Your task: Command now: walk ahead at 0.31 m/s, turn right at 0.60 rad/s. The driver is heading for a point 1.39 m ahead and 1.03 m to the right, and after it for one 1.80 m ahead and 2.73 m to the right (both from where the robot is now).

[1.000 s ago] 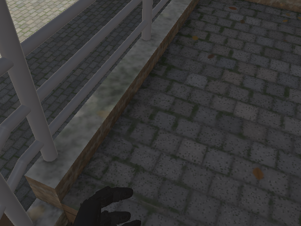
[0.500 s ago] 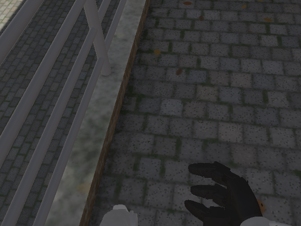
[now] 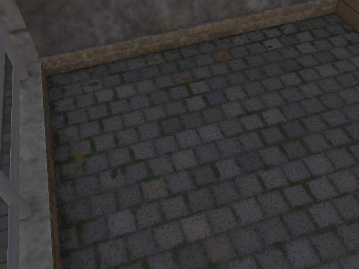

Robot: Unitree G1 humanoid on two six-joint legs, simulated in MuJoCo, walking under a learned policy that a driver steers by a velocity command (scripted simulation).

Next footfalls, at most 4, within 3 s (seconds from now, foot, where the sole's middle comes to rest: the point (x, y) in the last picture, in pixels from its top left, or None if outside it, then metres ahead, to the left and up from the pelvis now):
0.08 right None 0.18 -0.13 -0.77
0.56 left None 0.29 0.08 -0.77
0.90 right None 0.17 -0.15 -0.77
1.48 left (201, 246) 0.57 -0.05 -0.77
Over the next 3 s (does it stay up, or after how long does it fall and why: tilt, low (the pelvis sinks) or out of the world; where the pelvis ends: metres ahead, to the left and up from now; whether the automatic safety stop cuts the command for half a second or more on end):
stays up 0.96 -0.39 0.00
